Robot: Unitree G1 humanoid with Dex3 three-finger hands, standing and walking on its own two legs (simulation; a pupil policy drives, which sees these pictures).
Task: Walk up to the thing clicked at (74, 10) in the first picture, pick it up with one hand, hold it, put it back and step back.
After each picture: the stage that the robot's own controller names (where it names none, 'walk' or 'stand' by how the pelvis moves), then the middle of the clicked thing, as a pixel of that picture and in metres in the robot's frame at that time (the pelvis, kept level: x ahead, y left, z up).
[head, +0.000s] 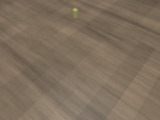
stand; (75, 13) +1.99 +0.11 -0.72
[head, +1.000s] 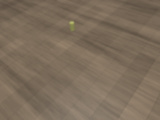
walk; (72, 26) +1.85 +0.29 -0.72
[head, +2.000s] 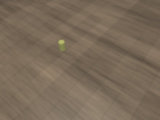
walk; (62, 45) +1.25 +0.31 -0.72
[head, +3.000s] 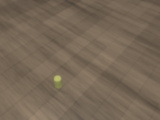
walk; (58, 82) +0.79 +0.24 -0.70
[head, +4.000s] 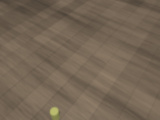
walk; (55, 114) +0.51 +0.21 -0.70
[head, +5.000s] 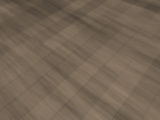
stand; out of the picture +0.38 +0.17 -0.71
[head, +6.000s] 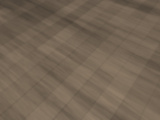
stand; out of the picture +0.35 +0.19 -0.72
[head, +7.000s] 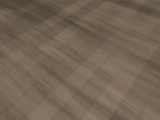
stand; out of the picture +0.37 +0.20 -0.73
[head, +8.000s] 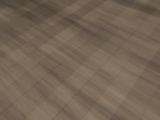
stand; out of the picture +0.36 +0.20 -0.73
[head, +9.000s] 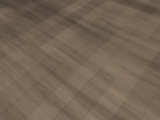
stand; out of the picture +0.35 +0.20 -0.73
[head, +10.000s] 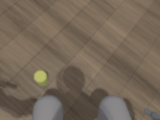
go down; (41, 78) +0.41 +0.20 -0.45
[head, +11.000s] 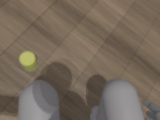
go down; (29, 61) +0.44 +0.22 -0.32
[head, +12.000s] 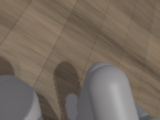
close in; out of the picture +0.42 +0.26 -0.23
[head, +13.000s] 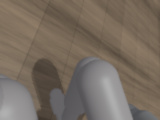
close; out of the picture +0.42 +0.27 -0.22
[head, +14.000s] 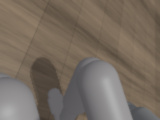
lift; out of the picture +0.40 +0.26 -0.23
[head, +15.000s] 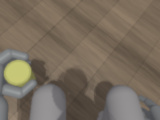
lift; (21, 76) +0.32 +0.22 -0.05
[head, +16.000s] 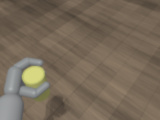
hold; (37, 84) +0.33 +0.16 +0.04
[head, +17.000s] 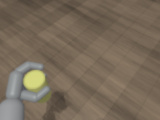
hold; (38, 87) +0.33 +0.17 +0.01
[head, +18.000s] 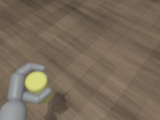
hold; (40, 88) +0.32 +0.16 +0.01
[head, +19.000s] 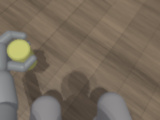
crouch; (23, 56) +0.43 +0.19 -0.07
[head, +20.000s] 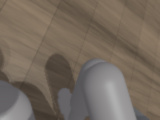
lower; out of the picture +0.43 +0.27 -0.22
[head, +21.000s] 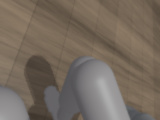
lower; out of the picture +0.44 +0.28 -0.23
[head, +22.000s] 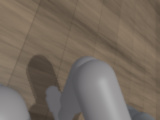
lower; out of the picture +0.44 +0.29 -0.23
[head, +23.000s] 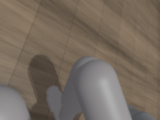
lower; out of the picture +0.44 +0.29 -0.23
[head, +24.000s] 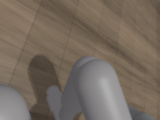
rest; out of the picture +0.44 +0.28 -0.23
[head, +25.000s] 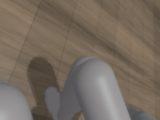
withdraw; out of the picture +0.43 +0.25 -0.23
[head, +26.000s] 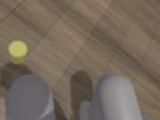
stand; (17, 53) +0.44 +0.22 -0.27
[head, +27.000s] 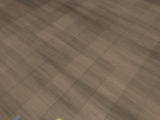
stand; out of the picture +0.38 +0.14 -0.64
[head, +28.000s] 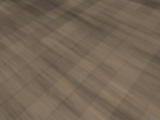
stand; out of the picture +0.39 +0.16 -0.67
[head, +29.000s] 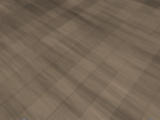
stand; out of the picture +0.38 +0.15 -0.67
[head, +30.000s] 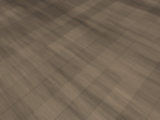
stand; out of the picture +0.39 +0.14 -0.72
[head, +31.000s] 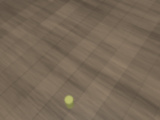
walk; (69, 102) +0.50 +0.13 -0.70
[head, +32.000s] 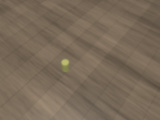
walk; (65, 65) +0.83 +0.14 -0.69
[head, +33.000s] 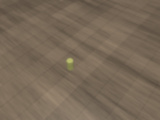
stand; (70, 64) +1.03 +0.17 -0.71
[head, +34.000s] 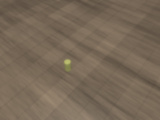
stand; (67, 65) +1.02 +0.17 -0.73
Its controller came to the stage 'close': yes
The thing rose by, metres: 0.72
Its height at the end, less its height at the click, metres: +0.00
